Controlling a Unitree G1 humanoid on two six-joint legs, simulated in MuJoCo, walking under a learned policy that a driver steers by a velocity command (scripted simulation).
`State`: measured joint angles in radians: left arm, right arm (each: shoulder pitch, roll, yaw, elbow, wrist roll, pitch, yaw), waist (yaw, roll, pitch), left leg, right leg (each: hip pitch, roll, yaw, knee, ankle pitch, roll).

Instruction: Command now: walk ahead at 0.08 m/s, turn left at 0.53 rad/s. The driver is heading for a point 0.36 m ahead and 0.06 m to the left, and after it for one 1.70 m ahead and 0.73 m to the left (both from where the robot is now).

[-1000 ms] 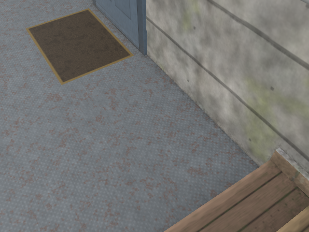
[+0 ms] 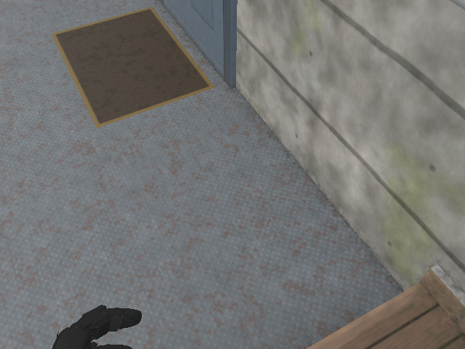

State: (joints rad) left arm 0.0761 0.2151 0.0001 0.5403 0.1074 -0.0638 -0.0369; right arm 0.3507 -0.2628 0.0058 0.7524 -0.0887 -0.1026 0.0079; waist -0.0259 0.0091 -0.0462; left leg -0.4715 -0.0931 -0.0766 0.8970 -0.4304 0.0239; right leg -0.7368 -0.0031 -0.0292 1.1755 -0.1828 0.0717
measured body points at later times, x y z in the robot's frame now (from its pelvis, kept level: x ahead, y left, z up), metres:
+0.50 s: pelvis +0.16 +0.07 -0.14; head +0.18 +0.07 +0.31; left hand +0.06 +0.29 -0.28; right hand +0.34 -0.16 -0.26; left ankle +0.14 +0.15 -0.87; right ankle +0.06 -0.10 -0.61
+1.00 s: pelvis +0.46 +0.12 -0.31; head +0.47 +0.12 +0.14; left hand +0.47 +0.39 -0.44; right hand +0.52 -0.11 -0.46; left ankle +0.28 +0.19 -0.77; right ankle +0.55 +0.05 -1.04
